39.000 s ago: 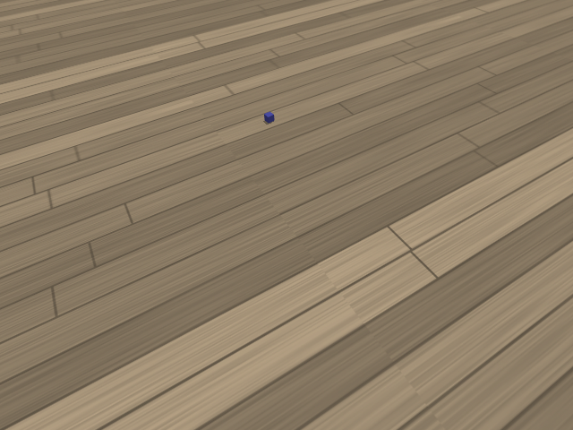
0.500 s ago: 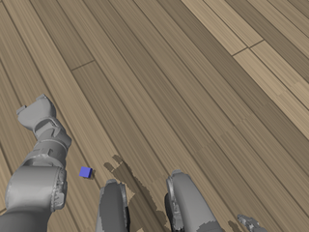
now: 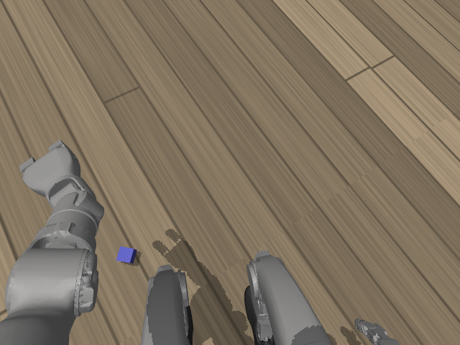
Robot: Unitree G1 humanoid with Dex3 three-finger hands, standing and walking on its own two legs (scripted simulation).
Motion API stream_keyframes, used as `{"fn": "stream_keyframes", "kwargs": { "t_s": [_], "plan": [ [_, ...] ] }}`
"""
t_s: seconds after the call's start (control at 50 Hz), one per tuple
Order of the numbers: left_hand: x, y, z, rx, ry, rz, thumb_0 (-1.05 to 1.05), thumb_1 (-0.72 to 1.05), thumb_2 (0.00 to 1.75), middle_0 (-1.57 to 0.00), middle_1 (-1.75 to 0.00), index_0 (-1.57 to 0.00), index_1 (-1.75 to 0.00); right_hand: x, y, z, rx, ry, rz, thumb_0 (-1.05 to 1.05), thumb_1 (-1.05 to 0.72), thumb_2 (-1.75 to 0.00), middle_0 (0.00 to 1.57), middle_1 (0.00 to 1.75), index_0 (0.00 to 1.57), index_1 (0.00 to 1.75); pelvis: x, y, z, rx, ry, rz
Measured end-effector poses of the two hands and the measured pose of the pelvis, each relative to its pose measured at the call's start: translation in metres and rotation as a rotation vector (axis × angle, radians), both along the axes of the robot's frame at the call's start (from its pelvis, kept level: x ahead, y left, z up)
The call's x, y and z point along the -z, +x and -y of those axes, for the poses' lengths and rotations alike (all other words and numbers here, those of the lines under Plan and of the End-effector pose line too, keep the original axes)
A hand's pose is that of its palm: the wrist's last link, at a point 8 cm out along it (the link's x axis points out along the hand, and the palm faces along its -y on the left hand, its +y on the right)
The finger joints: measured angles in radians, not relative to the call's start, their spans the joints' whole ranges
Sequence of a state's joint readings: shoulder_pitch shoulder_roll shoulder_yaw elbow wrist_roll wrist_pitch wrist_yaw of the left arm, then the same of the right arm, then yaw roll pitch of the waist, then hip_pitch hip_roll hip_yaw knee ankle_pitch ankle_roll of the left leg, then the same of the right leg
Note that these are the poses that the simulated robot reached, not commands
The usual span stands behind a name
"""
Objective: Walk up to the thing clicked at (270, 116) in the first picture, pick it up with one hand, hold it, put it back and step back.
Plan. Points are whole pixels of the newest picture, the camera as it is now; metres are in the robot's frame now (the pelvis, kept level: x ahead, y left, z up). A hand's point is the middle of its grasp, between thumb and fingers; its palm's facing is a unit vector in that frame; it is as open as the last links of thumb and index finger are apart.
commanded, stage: go down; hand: left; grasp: from above
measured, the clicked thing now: (126, 255) +0.34 +0.29 -0.56
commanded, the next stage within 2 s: none
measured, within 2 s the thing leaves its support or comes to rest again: neither
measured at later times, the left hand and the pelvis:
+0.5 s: hand (75, 186) +0.43 +0.27 -0.12, palm faces -0.30 -0.25 -0.92, open 12.6 cm; pelvis +0.00 +0.00 +0.00, yaw +0 degrees
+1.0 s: hand (73, 184) +0.43 +0.27 -0.11, palm faces -0.29 -0.26 -0.92, open 12.6 cm; pelvis +0.00 +0.00 +0.00, yaw +0 degrees
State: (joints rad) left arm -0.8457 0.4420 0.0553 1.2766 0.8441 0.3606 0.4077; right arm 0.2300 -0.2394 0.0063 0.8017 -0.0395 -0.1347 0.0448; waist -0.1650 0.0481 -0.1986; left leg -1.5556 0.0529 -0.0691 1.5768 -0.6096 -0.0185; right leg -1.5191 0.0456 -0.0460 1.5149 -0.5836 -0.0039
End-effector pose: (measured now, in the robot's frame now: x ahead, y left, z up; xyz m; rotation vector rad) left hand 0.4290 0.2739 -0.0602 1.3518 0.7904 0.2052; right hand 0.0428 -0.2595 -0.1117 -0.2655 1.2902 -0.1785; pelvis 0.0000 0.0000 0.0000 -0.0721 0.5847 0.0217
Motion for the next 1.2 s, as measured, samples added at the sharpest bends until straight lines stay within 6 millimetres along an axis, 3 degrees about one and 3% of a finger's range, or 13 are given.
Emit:
{"fn": "stream_keyframes", "kwargs": {
  "t_s": [0.24, 0.52, 0.78, 1.02, 1.2],
  "plan": [
    [-0.013, -0.001, 0.001, -0.009, -0.004, -0.021, 0.00, -0.26, 0.69, -0.27, -0.96, -0.31, -0.91, -0.008, 0.005, -0.006, -0.005, 0.008, 0.021, 0.00, -0.91, -0.89, 0.20, 0.30, 0.20, 0.30, -0.009, 0.002, -0.001, -0.008, 0.000, 0.010],
    [0.000, 0.002, 0.003, -0.006, -0.008, 0.000, 0.00, -0.27, 0.69, -0.26, -0.98, -0.31, -0.93, -0.001, 0.002, -0.002, -0.006, 0.006, 0.006, 0.00, -0.91, -0.90, 0.20, 0.30, 0.20, 0.30, -0.001, 0.001, 0.000, -0.001, -0.001, -0.003],
    [-0.011, -0.001, 0.002, -0.018, -0.003, -0.017, 0.00, -0.29, 0.71, -0.25, -0.98, -0.29, -0.93, -0.005, 0.002, -0.006, -0.006, 0.015, 0.018, 0.00, -0.91, -0.90, 0.20, 0.30, 0.20, 0.30, -0.006, 0.000, 0.000, -0.004, 0.000, 0.011],
    [-0.004, 0.004, 0.000, -0.023, -0.005, 0.004, 0.00, -0.28, 0.70, -0.25, -0.99, -0.30, -0.94, 0.000, -0.002, -0.002, -0.001, 0.007, 0.007, 0.00, -0.91, -0.90, 0.20, 0.30, 0.20, 0.30, 0.000, -0.001, -0.001, 0.001, -0.002, 0.001],
    [-0.008, -0.003, -0.002, -0.029, -0.009, -0.012, 0.00, -0.29, 0.71, -0.24, -1.00, -0.29, -0.95, -0.005, 0.000, -0.008, 0.003, 0.014, 0.008, 0.00, -0.91, -0.90, 0.20, 0.30, 0.20, 0.30, -0.006, -0.001, -0.003, -0.004, -0.004, 0.011]
  ]
}}
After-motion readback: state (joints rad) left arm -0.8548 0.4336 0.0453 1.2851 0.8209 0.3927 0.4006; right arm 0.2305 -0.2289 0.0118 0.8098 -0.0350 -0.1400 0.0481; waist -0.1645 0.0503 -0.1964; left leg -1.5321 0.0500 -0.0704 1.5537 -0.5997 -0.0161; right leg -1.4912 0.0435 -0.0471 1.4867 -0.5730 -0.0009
